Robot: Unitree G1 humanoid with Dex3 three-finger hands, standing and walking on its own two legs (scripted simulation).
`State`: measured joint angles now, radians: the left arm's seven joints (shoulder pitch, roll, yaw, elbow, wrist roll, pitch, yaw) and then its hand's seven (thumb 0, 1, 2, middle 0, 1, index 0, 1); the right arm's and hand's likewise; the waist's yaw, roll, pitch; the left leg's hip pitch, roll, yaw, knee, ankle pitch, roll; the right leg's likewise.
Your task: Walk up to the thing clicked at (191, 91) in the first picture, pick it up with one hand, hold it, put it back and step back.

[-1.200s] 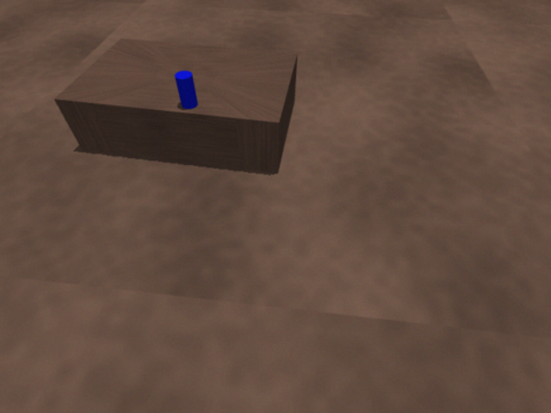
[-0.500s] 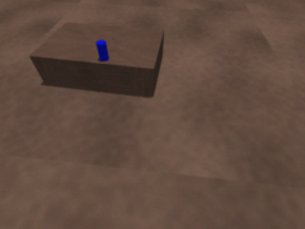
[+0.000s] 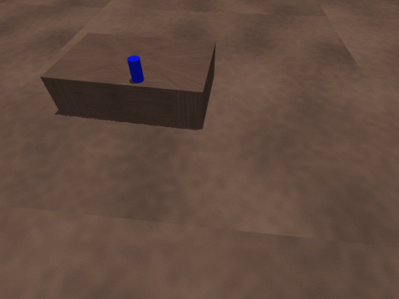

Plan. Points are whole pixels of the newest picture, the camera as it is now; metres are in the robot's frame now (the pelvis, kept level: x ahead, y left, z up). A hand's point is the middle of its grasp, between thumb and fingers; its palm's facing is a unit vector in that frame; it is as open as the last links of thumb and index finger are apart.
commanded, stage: walk up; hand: left
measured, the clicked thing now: (135, 69) +1.50 +0.48 -0.37
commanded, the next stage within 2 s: none
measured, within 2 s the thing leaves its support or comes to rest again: neither
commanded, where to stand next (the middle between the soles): +1.09 +0.35 m, yaw -10 degrees
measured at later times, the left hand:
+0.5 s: hand (50, 245) +0.26 +0.40 -0.14, palm faces -0.12 -0.91 -0.39, open 7.4 cm
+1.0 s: hand (68, 179) +0.46 +0.43 -0.14, palm faces -0.10 -0.89 -0.44, open 7.4 cm
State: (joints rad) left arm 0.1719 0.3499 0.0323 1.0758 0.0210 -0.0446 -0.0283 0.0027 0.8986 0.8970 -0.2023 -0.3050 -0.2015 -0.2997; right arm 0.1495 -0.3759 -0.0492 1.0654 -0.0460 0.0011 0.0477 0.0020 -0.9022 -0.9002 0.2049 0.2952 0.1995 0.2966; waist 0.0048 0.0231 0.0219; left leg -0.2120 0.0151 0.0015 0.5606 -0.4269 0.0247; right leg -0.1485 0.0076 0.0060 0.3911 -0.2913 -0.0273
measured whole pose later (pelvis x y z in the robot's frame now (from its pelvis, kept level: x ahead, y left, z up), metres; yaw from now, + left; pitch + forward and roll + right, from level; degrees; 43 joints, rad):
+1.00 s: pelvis +0.40 +0.15 -0.02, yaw -6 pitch -2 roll -2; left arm 0.34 0.41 0.04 0.90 0.01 -0.11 -0.01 0.00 0.89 0.90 -0.21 -0.31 -0.20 -0.30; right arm 0.20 -0.46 -0.10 0.82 -0.03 0.00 0.11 0.00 -0.91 -0.90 0.20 0.29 0.20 0.30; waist 0.03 0.09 0.07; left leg -0.55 0.14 -0.03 0.81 -0.24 -0.01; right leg -0.11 -0.05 -0.05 0.48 -0.34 0.03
